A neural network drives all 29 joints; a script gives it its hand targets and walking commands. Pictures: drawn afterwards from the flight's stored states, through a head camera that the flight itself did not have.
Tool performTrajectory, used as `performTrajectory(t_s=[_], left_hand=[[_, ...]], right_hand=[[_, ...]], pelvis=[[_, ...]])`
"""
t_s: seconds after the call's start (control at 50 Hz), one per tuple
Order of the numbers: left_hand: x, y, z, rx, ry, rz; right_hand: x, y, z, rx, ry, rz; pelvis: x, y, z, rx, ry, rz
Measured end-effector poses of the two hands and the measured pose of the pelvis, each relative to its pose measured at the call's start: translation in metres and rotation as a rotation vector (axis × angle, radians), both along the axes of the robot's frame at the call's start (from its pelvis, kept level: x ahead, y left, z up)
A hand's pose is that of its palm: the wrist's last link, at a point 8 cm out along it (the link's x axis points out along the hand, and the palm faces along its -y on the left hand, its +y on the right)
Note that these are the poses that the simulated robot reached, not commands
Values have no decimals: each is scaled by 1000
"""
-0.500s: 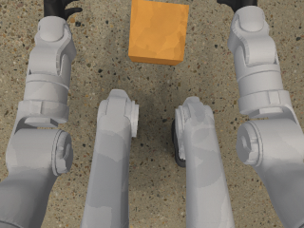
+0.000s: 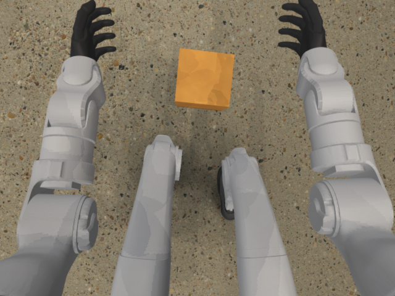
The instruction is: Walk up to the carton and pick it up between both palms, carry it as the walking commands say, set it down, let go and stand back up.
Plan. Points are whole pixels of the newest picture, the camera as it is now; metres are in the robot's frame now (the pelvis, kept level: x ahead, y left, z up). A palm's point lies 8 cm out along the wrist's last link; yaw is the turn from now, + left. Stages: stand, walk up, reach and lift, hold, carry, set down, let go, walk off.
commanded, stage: set down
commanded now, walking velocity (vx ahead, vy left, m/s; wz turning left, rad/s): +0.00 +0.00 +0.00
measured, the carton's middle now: (202, 82) +0.51 +0.00 -0.50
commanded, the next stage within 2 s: let go in 0.22 s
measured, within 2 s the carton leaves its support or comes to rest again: neither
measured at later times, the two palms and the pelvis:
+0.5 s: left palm (62, 106) +0.37 +0.22 -0.05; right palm (344, 90) +0.42 -0.18 -0.04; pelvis +0.02 +0.00 +0.07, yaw +1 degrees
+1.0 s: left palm out of the picture +0.24 +0.24 +0.09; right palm out of the picture +0.28 -0.23 +0.11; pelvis +0.08 +0.00 +0.16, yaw +3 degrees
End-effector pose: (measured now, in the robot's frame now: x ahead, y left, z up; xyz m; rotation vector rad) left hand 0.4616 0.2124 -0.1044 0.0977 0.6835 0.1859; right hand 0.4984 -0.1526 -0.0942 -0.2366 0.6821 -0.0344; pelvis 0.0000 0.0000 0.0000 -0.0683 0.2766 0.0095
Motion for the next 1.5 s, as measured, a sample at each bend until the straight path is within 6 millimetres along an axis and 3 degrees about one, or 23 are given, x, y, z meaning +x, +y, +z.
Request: performTrajectory(t_s=[0.2,0.34,0.4,0.48,0.66,0.82,0.92,1.04,1.14,1.36,1.5], left_hand=[[-6,1,37,-15,14,5],[-17,0,37,-22,40,7],[-36,2,40,-15,38,-5],[-76,6,53,-12,69,-39],[-164,19,105,-17,183,-53],[-190,26,156,-31,160,-50],[-207,29,182,-39,138,-37],[-232,28,196,-52,164,-23],[-238,25,201,-59,178,-21],[-214,18,210,-59,145,-41],[-218,17,207,-46,179,-16]], right_hand=[[-2,0,47,13,-24,23],[-7,-4,52,20,-21,31],[-25,-11,47,11,12,20],[-64,-23,52,-5,54,-1],[-156,-58,107,-44,156,-40],[-181,-68,171,-4,69,-37],[-199,-71,192,7,66,-22],[-220,-79,204,10,96,-27],[-226,-84,206,17,115,-32],[-217,-90,207,31,122,-33],[-214,-95,206,28,120,-45]], pelvis=[[8,4,46,-3,-7,-1],[10,3,54,0,-7,0],[11,2,60,2,-34,2],[17,2,69,5,-62,6],[34,3,100,7,-142,15],[56,3,131,20,-225,32],[69,1,151,38,-304,45],[86,-1,167,52,-362,49],[96,-4,172,59,-387,50],[106,-11,176,69,-398,48],[110,-14,176,73,-396,46]])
